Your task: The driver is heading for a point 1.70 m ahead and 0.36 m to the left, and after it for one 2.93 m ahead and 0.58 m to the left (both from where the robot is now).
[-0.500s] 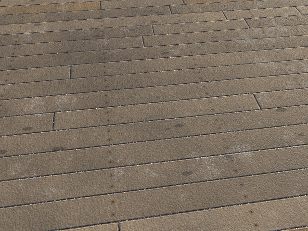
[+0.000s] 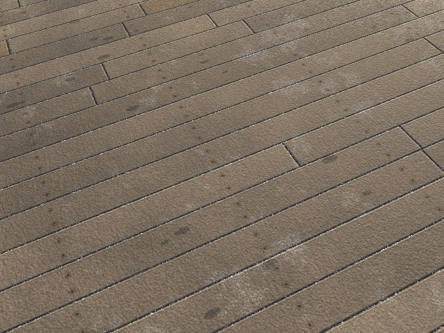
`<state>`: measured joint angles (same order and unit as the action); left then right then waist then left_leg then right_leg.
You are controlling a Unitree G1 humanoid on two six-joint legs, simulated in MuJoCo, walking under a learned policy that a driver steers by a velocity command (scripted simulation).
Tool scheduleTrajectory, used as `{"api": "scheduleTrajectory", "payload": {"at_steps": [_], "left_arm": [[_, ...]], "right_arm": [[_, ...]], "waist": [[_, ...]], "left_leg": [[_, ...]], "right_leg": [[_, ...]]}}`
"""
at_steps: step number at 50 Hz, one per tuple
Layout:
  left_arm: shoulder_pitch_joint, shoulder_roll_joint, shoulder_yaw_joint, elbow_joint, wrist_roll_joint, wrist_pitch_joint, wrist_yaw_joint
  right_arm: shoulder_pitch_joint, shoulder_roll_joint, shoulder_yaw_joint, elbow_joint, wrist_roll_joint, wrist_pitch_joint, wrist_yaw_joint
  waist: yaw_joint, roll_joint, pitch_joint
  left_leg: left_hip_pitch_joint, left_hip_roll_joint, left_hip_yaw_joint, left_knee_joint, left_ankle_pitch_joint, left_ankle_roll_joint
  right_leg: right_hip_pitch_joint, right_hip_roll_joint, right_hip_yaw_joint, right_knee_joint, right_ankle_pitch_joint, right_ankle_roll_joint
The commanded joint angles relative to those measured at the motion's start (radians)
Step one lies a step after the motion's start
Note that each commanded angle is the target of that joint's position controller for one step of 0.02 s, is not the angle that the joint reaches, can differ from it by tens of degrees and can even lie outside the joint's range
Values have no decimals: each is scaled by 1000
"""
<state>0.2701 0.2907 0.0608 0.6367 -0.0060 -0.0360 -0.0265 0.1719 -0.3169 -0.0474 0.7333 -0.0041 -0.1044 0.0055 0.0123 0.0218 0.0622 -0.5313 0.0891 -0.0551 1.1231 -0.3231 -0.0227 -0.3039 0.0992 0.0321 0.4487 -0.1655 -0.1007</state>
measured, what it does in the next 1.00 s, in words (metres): walks ahead: left foot, then right foot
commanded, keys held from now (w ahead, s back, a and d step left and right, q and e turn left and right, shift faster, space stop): w+e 0.08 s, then w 0.66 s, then w+q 0.26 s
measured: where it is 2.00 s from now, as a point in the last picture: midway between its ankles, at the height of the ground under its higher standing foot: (230, 155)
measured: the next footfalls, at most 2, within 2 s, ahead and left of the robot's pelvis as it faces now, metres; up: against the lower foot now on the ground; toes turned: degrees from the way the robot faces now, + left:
left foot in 0.30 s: +0.37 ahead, +0.14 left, +0.00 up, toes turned -9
right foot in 0.82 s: +0.62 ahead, -0.15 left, +0.00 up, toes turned -8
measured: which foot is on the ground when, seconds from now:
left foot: up 0.00-0.28, down 0.30-0.82, up 0.84-1.00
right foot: down 0.00-0.34, up 0.36-0.80, down 0.82-1.00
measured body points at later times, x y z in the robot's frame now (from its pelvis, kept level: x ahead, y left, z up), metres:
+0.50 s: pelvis +0.29 +0.05 +0.00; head +0.31 +0.06 +0.45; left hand +0.44 +0.31 -0.11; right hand +0.34 -0.23 -0.11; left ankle +0.33 +0.14 -0.74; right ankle +0.25 -0.08 -0.66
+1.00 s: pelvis +0.56 -0.05 +0.00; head +0.58 -0.06 +0.45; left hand +0.71 +0.21 -0.09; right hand +0.60 -0.34 -0.13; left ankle +0.53 +0.11 -0.65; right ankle +0.58 -0.14 -0.74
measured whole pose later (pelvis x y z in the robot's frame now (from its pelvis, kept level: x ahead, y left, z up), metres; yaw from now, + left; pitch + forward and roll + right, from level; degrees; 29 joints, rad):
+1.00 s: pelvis +0.56 -0.05 +0.00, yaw -3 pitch +1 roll -1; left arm 0.22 0.25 0.05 0.73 0.01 -0.09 -0.02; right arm 0.30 -0.32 -0.06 0.83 0.03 -0.05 0.00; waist 0.00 0.05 0.03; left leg -0.50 0.07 -0.06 1.13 -0.32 0.01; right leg -0.25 0.02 -0.09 0.40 -0.17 -0.04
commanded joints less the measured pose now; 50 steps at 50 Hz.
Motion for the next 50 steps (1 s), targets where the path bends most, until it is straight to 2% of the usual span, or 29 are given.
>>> {"api": "scheduleTrajectory", "payload": {"at_steps": [1, 6, 10, 13, 14, 15, 16, 17, 18, 19, 20, 21, 23, 25, 28, 31, 35, 38, 39, 40, 41, 42, 43, 44, 45, 46, 47, 48, 50], "left_arm": [[-32, 145, 41, -70, 1, -26, 19], [38, 159, 44, -20, -10, -18, 40], [112, 154, 41, 34, -16, -19, 38], [120, 157, 44, 56, -10, -10, 40], [109, 156, 44, 58, -10, -5, 39], [101, 135, 36, 56, -8, -3, 38], [97, 99, 19, 40, 3, -3, 37], [232, 38, -1, 38, -15, -14, 37], [222, 75, 0, 41, -20, -24, 38], [110, 148, 20, 28, -30, -26, 36], [30, 146, 18, 8, -23, -28, 37], [-14, 134, 17, -5, -8, -32, 34], [8, 101, 17, 5, -3, -31, 29], [16, 69, 10, 12, -2, -27, 28], [-75, 44, -3, -15, 7, -32, 28], [-173, 23, -13, -32, 2, -42, 17], [-283, 30, -13, -63, -11, -51, -2], [-302, 54, -4, -80, -10, -58, -15], [-262, 71, 4, -72, -8, -61, -14], [-161, 99, 21, -45, -3, -64, -10], [-4, 152, 45, -5, 5, -64, 1], [149, 244, 67, 11, 26, -59, 12], [186, 236, 64, 28, 15, -48, 9], [160, 152, 41, 31, 8, -46, 13], [89, 127, 30, 31, 1, -47, 15], [25, 102, 21, 32, 7, -50, 13], [-22, 75, 15, 34, 12, -58, 10], [-49, 64, 14, 41, 18, -67, 8], [-75, 60, 18, 61, 18, -82, 8]], "right_arm": [[35, -91, -27, -51, -15, 7, -7], [-149, -36, -2, -89, -7, 3, 5], [-224, -60, -6, -111, 8, -12, 25], [-196, -88, -19, -113, 7, -19, 30], [-150, -95, -25, -103, 6, -22, 28], [-56, -119, -40, -77, -1, -25, 23], [91, -161, -53, -59, -13, -29, 18], [222, -248, -81, -25, -19, -18, 17], [260, -179, -67, 0, 13, -13, 29], [204, -121, -48, -7, 23, -9, 27], [138, -103, -39, -22, 11, -1, 23], [99, -81, -30, -21, 3, 4, 22], [70, -54, -18, -20, -8, 0, 20], [81, -66, -21, -7, 3, -5, 17], [107, -107, -31, 16, 10, -2, 9], [145, -122, -32, 40, 19, 8, 4], [222, -135, -33, 82, 27, 24, 2], [239, -148, -39, 103, 31, 43, -5], [230, -158, -41, 104, 31, 48, -7], [210, -162, -41, 101, 33, 52, -10], [202, -136, -29, 90, 24, 51, -10], [247, -49, -1, 53, 3, 38, -7], [330, 1, 17, 64, 14, 23, -5], [247, -108, -15, 62, 43, 19, -3], [168, -128, -24, 35, 51, 17, -2], [132, -116, -25, 30, 39, 20, -5], [136, -101, -30, 33, 32, 31, -7], [164, -79, -30, 42, 34, 44, -6], [177, -40, -27, 46, 37, 67, -8]], "waist": [[-35, -67, -100], [36, -97, -62], [73, -106, -38], [51, -136, -30], [23, -145, -41], [-24, -132, -96], [-89, -75, -236], [-75, 185, -397], [-92, 247, -381], [-107, 132, -222], [-89, 60, -137], [-69, 38, -65], [-27, 76, -53], [-18, 85, -60], [-37, 52, -44], [-72, 48, -32], [-107, 47, -6], [-85, 55, -2], [-54, 62, -23], [10, 58, -81], [83, 39, -196], [110, -121, -371], [89, -308, -489], [111, -197, -358], [92, -162, -220], [61, -116, -152], [28, -124, -106], [-1, -142, -93], [-25, -126, -66]], "left_leg": [[-81, 17, -5, -92, 92, -38], [-15, -41, 7, -463, 402, -56], [9, -52, -6, -580, 435, -22], [32, -60, 0, -622, 304, 26], [92, -73, 22, -648, 273, 47], [229, -83, 39, -675, 279, 78], [475, 33, -72, -636, 314, 140], [858, 239, -471, -674, 136, 308], [888, 294, -720, -822, -124, 328], [765, 270, -623, -846, -223, 282], [639, 232, -503, -859, -158, 253], [525, 194, -416, -888, -60, 253], [423, 132, -304, -928, 93, 235], [397, 120, -231, -952, 216, 251], [402, 113, -148, -979, 343, 256], [399, 81, -65, -979, 380, 226], [463, 116, -64, -955, 373, 215], [546, 157, -90, -892, 455, 193], [553, 154, -93, -841, 554, 182], [530, 123, -70, -730, 686, 163], [426, 70, -38, -539, 667, 132], [96, -41, 21, -175, 340, 71], [-118, -130, -37, 48, -268, 45], [-206, -77, -90, 139, -235, 48], [-234, -37, -60, 129, -139, 51], [-201, -2, -46, 92, -60, 46], [-158, 23, -49, 55, -4, 40], [-102, 39, -52, 42, 33, 34], [-82, 44, -48, 27, 74, 21]], "right_leg": [[84, -246, 285, -222, 249, -199], [41, -183, 205, -211, 137, -129], [128, -240, 265, -168, 73, -117], [224, -286, 320, -104, 152, -98], [235, -279, 318, -62, 231, -85], [231, -230, 286, 46, 360, -62], [136, -175, 232, 279, 302, -27], [-215, -25, 115, 647, -38, 62], [-393, -12, 149, 786, -405, 75], [-470, -67, 161, 843, -340, 69], [-464, -113, 111, 824, -265, 67], [-453, -146, 87, 761, -208, 70], [-361, -189, 73, 673, -139, 76], [-348, -198, 46, 610, -113, 91], [-373, -208, 26, 435, 16, 114], [-316, -186, -1, 244, 178, 118], [-284, -156, -14, 119, 232, 105], [-257, -142, -8, 60, 135, 69], [-187, -125, -18, 41, 101, 55], [-32, -102, -40, 3, 107, 32], [225, -142, -11, 26, 136, -4], [622, -393, 291, 64, 118, -105], [743, -529, 625, -61, -69, -184], [641, -488, 567, -108, -186, -142], [497, -458, 427, -141, -152, -111], [372, -418, 335, -180, -87, -97], [279, -384, 253, -220, -22, -88], [214, -364, 193, -256, 16, -83], [152, -355, 98, -301, 105, -91]]}}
